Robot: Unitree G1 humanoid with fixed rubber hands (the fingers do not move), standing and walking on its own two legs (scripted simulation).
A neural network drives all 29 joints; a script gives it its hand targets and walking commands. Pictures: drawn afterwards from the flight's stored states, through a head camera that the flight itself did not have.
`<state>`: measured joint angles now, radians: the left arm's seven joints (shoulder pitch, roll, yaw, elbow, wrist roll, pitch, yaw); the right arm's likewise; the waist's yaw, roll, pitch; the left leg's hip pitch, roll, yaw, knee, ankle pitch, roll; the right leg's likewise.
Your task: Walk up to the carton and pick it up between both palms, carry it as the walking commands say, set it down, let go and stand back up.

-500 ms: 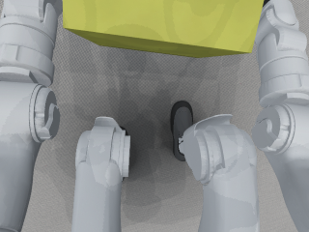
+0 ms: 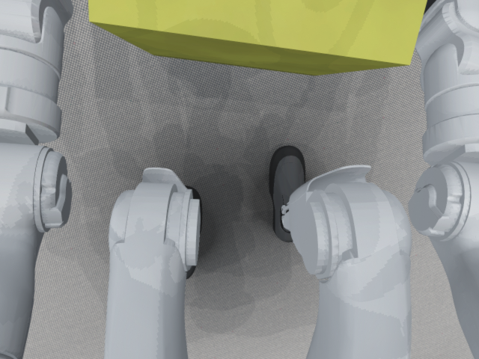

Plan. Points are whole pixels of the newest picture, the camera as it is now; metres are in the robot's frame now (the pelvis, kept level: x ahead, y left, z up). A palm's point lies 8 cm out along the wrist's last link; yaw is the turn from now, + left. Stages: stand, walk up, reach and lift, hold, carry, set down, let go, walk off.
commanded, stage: set down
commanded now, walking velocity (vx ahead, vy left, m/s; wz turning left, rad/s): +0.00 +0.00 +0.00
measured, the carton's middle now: out of the picture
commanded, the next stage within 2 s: let go in 1.30 s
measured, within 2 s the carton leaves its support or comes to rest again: neither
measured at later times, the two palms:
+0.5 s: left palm out of the picture +0.60 +0.17 -0.05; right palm out of the picture +0.53 -0.28 -0.06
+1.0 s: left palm out of the picture +0.59 +0.19 +0.10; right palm out of the picture +0.53 -0.27 +0.08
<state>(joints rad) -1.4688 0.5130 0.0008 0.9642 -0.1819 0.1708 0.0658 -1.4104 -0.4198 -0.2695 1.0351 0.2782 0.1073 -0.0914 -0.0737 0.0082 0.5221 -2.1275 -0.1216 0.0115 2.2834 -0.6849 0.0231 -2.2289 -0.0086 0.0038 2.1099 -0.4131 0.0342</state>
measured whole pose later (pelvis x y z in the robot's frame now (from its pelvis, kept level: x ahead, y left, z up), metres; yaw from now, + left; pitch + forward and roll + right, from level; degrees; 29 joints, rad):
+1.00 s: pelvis -0.02 +0.00 +0.19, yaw +0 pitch +29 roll +0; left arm -1.55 0.63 0.11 0.90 -0.21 0.40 -0.06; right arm -1.40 -0.42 -0.31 0.66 0.18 0.43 -0.11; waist -0.08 0.03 0.52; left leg -1.59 -0.10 -0.01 1.59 -0.50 0.01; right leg -1.67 0.01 0.03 1.45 -0.28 0.02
